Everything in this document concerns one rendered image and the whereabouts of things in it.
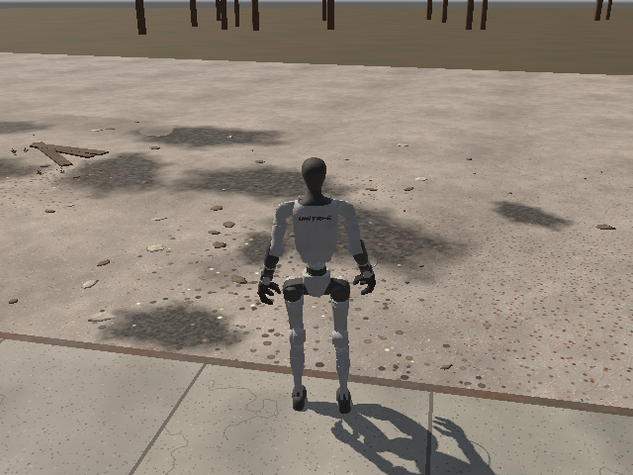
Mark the robot right upper arm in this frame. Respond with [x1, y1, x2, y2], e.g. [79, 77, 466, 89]
[335, 200, 363, 255]

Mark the robot left forearm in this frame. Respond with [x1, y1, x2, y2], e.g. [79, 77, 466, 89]
[259, 241, 279, 285]

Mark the robot right thigh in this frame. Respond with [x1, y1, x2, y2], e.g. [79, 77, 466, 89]
[329, 277, 350, 348]

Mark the robot right forearm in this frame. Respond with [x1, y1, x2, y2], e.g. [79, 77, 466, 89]
[353, 239, 374, 278]

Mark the robot left hand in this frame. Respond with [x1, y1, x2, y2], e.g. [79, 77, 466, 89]
[257, 281, 281, 305]

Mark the robot right hand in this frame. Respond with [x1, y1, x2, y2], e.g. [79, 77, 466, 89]
[353, 273, 376, 295]

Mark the robot torso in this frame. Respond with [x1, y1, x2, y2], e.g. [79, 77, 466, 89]
[292, 195, 338, 297]

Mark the robot left upper arm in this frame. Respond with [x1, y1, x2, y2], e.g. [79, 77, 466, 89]
[269, 201, 295, 257]

